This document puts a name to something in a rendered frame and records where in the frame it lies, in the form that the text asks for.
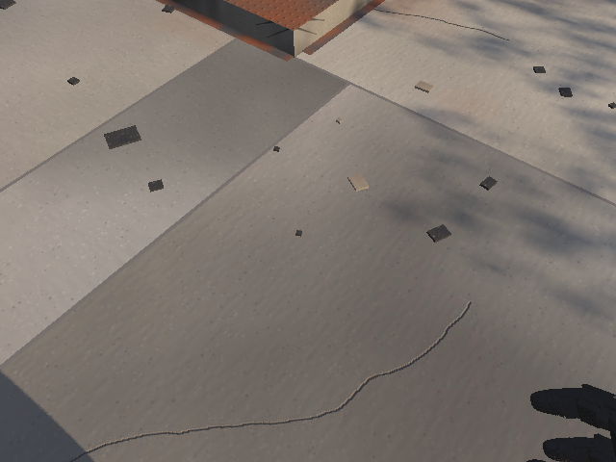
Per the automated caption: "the robot right hand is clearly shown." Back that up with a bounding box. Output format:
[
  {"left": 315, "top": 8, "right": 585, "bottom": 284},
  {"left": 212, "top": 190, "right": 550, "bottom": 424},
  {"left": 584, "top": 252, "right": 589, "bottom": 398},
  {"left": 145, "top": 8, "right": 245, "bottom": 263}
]
[{"left": 527, "top": 384, "right": 616, "bottom": 462}]

